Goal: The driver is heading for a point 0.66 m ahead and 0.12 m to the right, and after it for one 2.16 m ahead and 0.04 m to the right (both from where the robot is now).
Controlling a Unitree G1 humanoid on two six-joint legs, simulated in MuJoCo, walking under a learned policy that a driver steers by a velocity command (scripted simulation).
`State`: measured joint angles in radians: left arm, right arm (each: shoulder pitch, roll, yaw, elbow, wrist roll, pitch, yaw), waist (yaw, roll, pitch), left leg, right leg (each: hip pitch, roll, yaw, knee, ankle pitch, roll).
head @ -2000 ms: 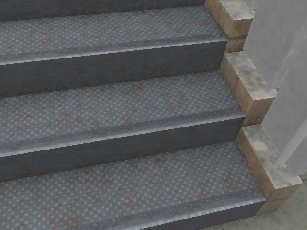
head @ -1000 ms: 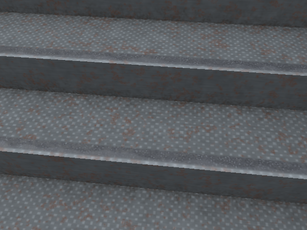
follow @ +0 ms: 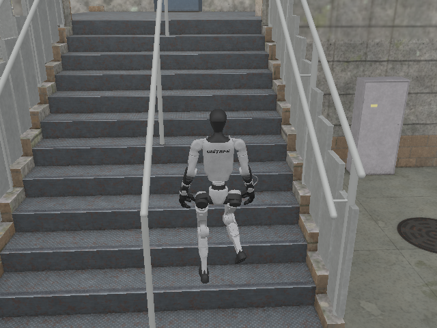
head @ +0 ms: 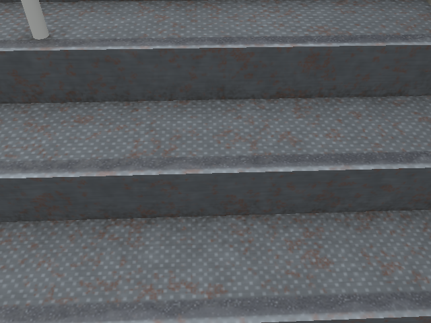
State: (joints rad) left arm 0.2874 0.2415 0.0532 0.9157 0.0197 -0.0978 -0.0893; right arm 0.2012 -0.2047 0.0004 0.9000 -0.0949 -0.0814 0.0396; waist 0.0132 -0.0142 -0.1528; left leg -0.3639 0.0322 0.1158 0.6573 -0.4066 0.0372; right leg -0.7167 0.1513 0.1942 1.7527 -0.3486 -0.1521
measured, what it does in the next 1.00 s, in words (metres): climbs, turning right: right foot 0.17 m higher, then left foot 0.17 m higher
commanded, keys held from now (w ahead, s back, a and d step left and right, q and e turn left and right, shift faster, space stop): w+e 0.74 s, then w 0.26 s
